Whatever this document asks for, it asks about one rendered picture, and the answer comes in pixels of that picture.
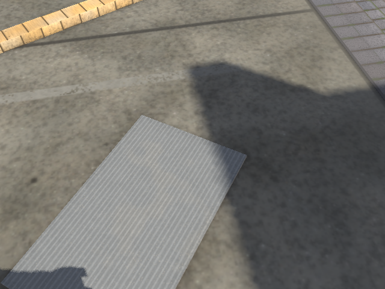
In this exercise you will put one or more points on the stairs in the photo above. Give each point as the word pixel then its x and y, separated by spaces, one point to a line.
pixel 375 10

